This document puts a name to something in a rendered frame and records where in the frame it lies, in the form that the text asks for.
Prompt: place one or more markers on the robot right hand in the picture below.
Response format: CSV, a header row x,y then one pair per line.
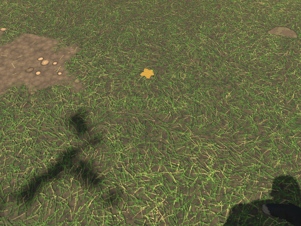
x,y
290,212

